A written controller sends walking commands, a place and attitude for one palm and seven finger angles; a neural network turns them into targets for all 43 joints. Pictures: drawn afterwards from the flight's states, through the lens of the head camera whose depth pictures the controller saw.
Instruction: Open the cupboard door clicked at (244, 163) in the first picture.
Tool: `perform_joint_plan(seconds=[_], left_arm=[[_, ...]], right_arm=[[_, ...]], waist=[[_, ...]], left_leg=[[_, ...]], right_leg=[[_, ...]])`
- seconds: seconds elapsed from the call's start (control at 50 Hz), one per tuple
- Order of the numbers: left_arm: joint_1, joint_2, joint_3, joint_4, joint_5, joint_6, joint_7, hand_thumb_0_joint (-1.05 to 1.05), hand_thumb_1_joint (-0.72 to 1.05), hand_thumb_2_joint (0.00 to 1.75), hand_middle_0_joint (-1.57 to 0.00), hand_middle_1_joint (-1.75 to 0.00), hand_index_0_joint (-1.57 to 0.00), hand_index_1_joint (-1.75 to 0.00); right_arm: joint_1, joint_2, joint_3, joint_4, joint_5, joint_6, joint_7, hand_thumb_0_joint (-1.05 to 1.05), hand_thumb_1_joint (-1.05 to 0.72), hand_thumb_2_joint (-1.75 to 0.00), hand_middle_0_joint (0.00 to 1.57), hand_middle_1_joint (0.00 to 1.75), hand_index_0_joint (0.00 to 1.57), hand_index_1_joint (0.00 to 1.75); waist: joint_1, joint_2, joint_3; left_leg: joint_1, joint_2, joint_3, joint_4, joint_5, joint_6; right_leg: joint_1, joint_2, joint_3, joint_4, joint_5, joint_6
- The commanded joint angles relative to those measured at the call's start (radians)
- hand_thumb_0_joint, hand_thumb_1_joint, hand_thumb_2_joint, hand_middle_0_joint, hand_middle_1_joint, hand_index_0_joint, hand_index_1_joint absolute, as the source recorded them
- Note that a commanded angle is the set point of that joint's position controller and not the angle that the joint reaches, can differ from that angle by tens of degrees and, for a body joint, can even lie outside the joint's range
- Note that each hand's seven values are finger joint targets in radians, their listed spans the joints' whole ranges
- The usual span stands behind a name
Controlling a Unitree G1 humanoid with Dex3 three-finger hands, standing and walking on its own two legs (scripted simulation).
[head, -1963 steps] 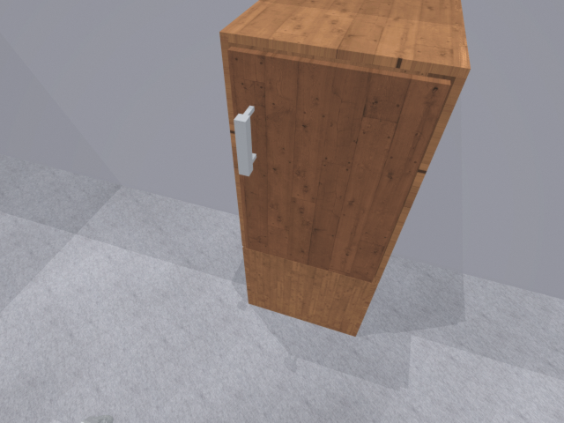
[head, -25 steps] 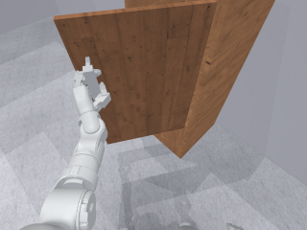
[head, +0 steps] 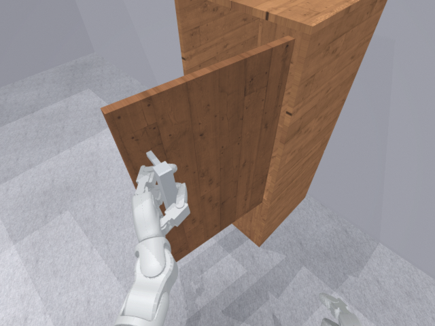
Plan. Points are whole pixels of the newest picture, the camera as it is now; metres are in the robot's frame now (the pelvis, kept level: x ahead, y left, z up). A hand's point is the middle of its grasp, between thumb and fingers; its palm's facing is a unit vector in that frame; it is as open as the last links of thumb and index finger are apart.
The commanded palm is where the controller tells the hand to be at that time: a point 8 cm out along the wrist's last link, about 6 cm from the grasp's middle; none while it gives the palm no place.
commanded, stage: pull the door open along its arc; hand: left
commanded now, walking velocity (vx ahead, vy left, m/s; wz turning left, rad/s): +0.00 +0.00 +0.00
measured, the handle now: (163, 184) +0.36 +0.12 +0.08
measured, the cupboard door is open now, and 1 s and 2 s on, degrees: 82 85 87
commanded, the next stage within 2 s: open thumb and fingers to let go in 0.04 s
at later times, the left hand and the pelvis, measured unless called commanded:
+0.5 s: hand (190, 209) +0.30 +0.06 +0.08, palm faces +0.34 -0.94 -0.02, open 9.3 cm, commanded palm +0.26 +0.09 +0.07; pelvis +0.00 -0.02 -0.01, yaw +4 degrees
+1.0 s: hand (192, 212) +0.29 +0.06 +0.08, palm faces +0.32 -0.95 +0.00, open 15.3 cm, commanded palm +0.25 +0.10 +0.07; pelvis -0.02 -0.01 -0.01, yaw +3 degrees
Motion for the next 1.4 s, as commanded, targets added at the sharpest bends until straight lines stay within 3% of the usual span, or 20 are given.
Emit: perform_joint_plan(seconds=[0.0, 0.02, 0.08, 0.12, 0.22, 0.3, 0.52, 0.58, 0.72, 0.76, 0.92, 1.04, 1.06, 1.08, 1.1, 1.16, 1.2, 1.24, 1.32, 1.38], left_arm=[[-0.030, -0.044, -0.080, -0.393, 0.073, -0.007, 0.100, 0.00, 0.90, 0.90, -0.40, -1.35, -0.40, -1.35], [-0.044, -0.047, -0.095, -0.388, 0.098, 0.010, 0.125, 0.00, 0.90, 0.90, -0.40, -1.35, -0.40, -1.35], [-0.102, -0.165, -0.189, -0.357, 0.100, 0.062, 0.165, 0.00, 0.90, 0.90, -0.40, -1.35, -0.40, -1.35], [-0.262, -0.121, -0.149, -0.319, 0.086, 0.081, 0.180, 0.00, 0.90, 0.90, -0.40, -1.35, -0.40, -1.35], [-0.250, -0.126, -0.151, -0.287, 0.085, 0.095, 0.150, 0.00, 0.55, 0.75, -0.38, -1.31, -0.38, -1.31], [-0.212, -0.129, -0.170, -0.312, 0.088, 0.089, 0.105, 0.00, 0.27, 0.63, -0.35, -1.28, -0.35, -1.28], [-0.234, -0.094, -0.152, -0.309, 0.090, 0.054, 0.099, 0.00, -0.50, 0.30, -0.30, -1.20, -0.30, -1.20], [-0.233, -0.072, -0.122, -0.282, 0.082, 0.045, 0.106, 0.00, -0.50, 0.30, -0.29, -1.15, -0.29, -1.15], [-0.245, -0.050, -0.098, -0.250, 0.090, 0.024, 0.113, 0.00, -0.50, 0.30, -0.23, -0.80, -0.23, -0.80], [-0.303, -0.055, -0.103, -0.235, 0.087, 0.020, 0.115, 0.00, -0.50, 0.30, -0.22, -0.70, -0.22, -0.70], [-0.348, -0.072, -0.109, -0.184, 0.095, 0.023, 0.125, 0.00, -0.50, 0.30, -0.15, -0.30, -0.15, -0.30], [-0.417, -0.101, -0.121, -0.151, 0.087, 0.029, 0.143, 0.00, -0.50, 0.30, -0.15, -0.30, -0.15, -0.30], [-0.406, -0.021, -0.316, -0.128, 0.187, -0.010, -0.065, 0.00, -0.50, 0.30, -0.15, -0.30, -0.15, -0.30], [-0.457, 0.044, -0.248, -0.191, 0.151, -0.055, -0.176, 0.00, -0.50, 0.30, -0.15, -0.30, -0.15, -0.30], [-0.461, 0.067, -0.249, -0.227, 0.130, -0.080, -0.264, 0.00, -0.50, 0.30, -0.15, -0.30, -0.15, -0.30], [-0.476, 0.082, -0.239, -0.186, 0.005, -0.072, -0.475, 0.00, -0.50, 0.30, -0.15, -0.30, -0.15, -0.30], [-0.470, 0.054, -0.185, -0.166, -0.099, -0.030, -0.507, 0.00, -0.50, 0.30, -0.15, -0.30, -0.15, -0.30], [-0.375, 0.047, -0.131, -0.153, -0.150, -0.001, -0.490, 0.00, -0.50, 0.30, -0.15, -0.30, -0.15, -0.30], [-0.273, 0.100, -0.075, -0.243, -0.119, -0.007, -0.417, 0.00, -0.50, 0.30, -0.15, -0.30, -0.15, -0.30], [-0.211, 0.136, -0.064, -0.300, -0.072, -0.025, -0.391, 0.00, -0.50, 0.30, -0.15, -0.30, -0.15, -0.30]], right_arm=[[-0.137, -0.066, -0.018, -0.197, -0.005, -0.031, -0.010, 0.00, -0.90, -0.90, 0.20, 0.30, 0.20, 0.30], [-0.141, -0.064, -0.017, -0.192, -0.010, -0.025, -0.013, 0.00, -0.90, -0.90, 0.20, 0.30, 0.20, 0.30], [-0.189, -0.046, -0.005, -0.183, -0.005, -0.011, -0.004, 0.00, -0.90, -0.90, 0.20, 0.30, 0.20, 0.30], [-0.200, -0.050, 0.005, -0.155, -0.006, 0.004, -0.018, 0.00, -0.90, -0.90, 0.20, 0.30, 0.20, 0.30], [-0.195, -0.044, 0.001, -0.162, -0.013, 0.032, -0.031, 0.00, -0.90, -0.90, 0.20, 0.30, 0.20, 0.30], [-0.172, -0.045, -0.003, -0.175, -0.013, 0.039, -0.029, 0.00, -0.90, -0.90, 0.20, 0.30, 0.20, 0.30], [-0.167, -0.053, -0.007, -0.175, -0.009, -0.003, -0.043, 0.00, -0.90, -0.90, 0.20, 0.30, 0.20, 0.30], [-0.166, -0.056, -0.005, -0.168, -0.011, -0.013, -0.048, 0.00, -0.90, -0.90, 0.20, 0.30, 0.20, 0.30], [-0.167, -0.059, -0.009, -0.157, -0.011, -0.024, -0.051, 0.00, -0.90, -0.90, 0.20, 0.30, 0.20, 0.30], [-0.172, -0.060, -0.006, -0.151, -0.010, -0.026, -0.053, 0.00, -0.90, -0.90, 0.20, 0.30, 0.20, 0.30], [-0.182, -0.059, -0.004, -0.148, -0.009, -0.022, -0.051, 0.00, -0.90, -0.90, 0.20, 0.30, 0.20, 0.30], [-0.197, -0.054, 0.003, -0.140, -0.009, -0.015, -0.049, 0.00, -0.90, -0.90, 0.20, 0.30, 0.20, 0.30], [-0.119, -0.088, 0.005, -0.106, -0.008, -0.016, -0.046, 0.00, -0.90, -0.90, 0.20, 0.30, 0.20, 0.30], [-0.108, -0.087, -0.003, -0.143, 0.003, -0.023, -0.053, 0.00, -0.90, -0.90, 0.20, 0.30, 0.20, 0.30], [-0.113, -0.088, 0.000, -0.161, 0.008, -0.031, -0.061, 0.00, -0.90, -0.90, 0.20, 0.30, 0.20, 0.30], [-0.115, -0.090, 0.019, -0.182, 0.045, -0.058, -0.075, 0.00, -0.90, -0.90, 0.20, 0.30, 0.20, 0.30], [-0.133, -0.091, 0.029, -0.197, 0.062, -0.084, -0.084, 0.00, -0.90, -0.90, 0.20, 0.30, 0.20, 0.30], [-0.139, -0.093, 0.032, -0.203, 0.067, -0.107, -0.078, 0.00, -0.90, -0.90, 0.20, 0.30, 0.20, 0.30], [-0.124, -0.097, 0.024, -0.215, 0.059, -0.128, -0.053, 0.00, -0.90, -0.90, 0.20, 0.30, 0.20, 0.30], [-0.115, -0.095, 0.019, -0.228, 0.053, -0.128, -0.040, 0.00, -0.90, -0.90, 0.20, 0.30, 0.20, 0.30]], waist=[[0.045, -0.102, -0.164], [0.035, -0.133, -0.152], [0.018, -0.074, -0.136], [-0.003, -0.104, -0.115], [0.024, -0.088, -0.208], [0.020, -0.107, -0.233], [0.026, -0.121, -0.219], [0.030, -0.154, -0.202], [0.036, -0.128, -0.190], [0.020, -0.135, -0.165], [0.022, -0.130, -0.155], [0.013, -0.115, -0.146], [-0.060, -0.172, -0.091], [-0.035, -0.130, -0.164], [-0.018, -0.084, -0.214], [-0.037, -0.033, -0.178], [-0.027, -0.074, -0.146], [0.004, -0.107, -0.131], [0.039, -0.102, -0.161], [0.041, -0.100, -0.152]], left_leg=[[0.020, -0.037, -0.009, -0.072, 0.263, 0.018], [0.022, -0.037, -0.017, -0.057, 0.259, 0.019], [0.036, -0.041, -0.028, -0.029, 0.245, 0.014], [0.026, -0.048, -0.040, -0.019, 0.220, 0.016], [0.042, -0.057, -0.038, -0.007, 0.287, 0.015], [0.039, -0.051, -0.039, 0.004, 0.340, 0.015], [0.000, -0.057, -0.044, 0.006, 0.244, 0.021], [-0.020, -0.061, -0.039, 0.001, 0.201, 0.023], [-0.015, -0.061, -0.033, -0.013, 0.174, 0.024], [-0.017, -0.062, -0.032, -0.017, 0.141, 0.026], [-0.002, -0.058, -0.039, -0.033, 0.127, 0.024], [-0.005, -0.056, -0.048, -0.040, 0.099, 0.021], [0.026, -0.052, -0.050, -0.032, 0.121, 0.038], [0.020, -0.056, -0.050, -0.023, 0.146, 0.043], [0.035, -0.060, -0.048, -0.018, 0.156, 0.044], [0.038, -0.061, -0.065, -0.027, 0.108, 0.039], [0.015, -0.062, -0.081, -0.047, 0.048, 0.032], [0.001, -0.061, -0.087, -0.068, 0.041, 0.023], [0.005, -0.055, -0.078, -0.075, 0.100, 0.017], [-0.004, -0.048, -0.063, -0.069, 0.106, 0.020]], right_leg=[[0.220, 0.001, -0.030, -0.071, 0.262, -0.016], [0.209, 0.001, -0.026, -0.076, 0.252, -0.016], [0.154, 0.004, -0.043, -0.057, 0.227, -0.021], [0.129, 0.000, -0.039, -0.064, 0.207, -0.014], [0.184, -0.006, -0.027, -0.038, 0.311, -0.018], [0.210, -0.013, -0.024, -0.018, 0.413, -0.014], [0.181, -0.017, -0.006, -0.044, 0.263, -0.013], [0.178, -0.023, 0.010, -0.070, 0.204, -0.007], [0.172, -0.023, 0.019, -0.097, 0.134, -0.012], [0.145, -0.024, 0.021, -0.108, 0.080, -0.008], [0.126, -0.013, 0.000, -0.104, 0.042, -0.015], [0.097, -0.010, -0.014, -0.093, 0.003, -0.016], [0.051, -0.009, 0.002, -0.063, 0.103, -0.019], [0.080, -0.013, 0.000, -0.038, 0.156, -0.023], [0.108, -0.015, 0.008, -0.022, 0.181, -0.024], [0.082, -0.007, -0.003, -0.026, 0.132, -0.027], [0.074, 0.000, -0.022, -0.045, 0.044, -0.020], [0.088, 0.001, -0.037, -0.051, 0.013, -0.018], [0.113, 0.000, -0.039, -0.029, 0.056, -0.020], [0.111, -0.002, -0.028, -0.025, 0.066, -0.018]])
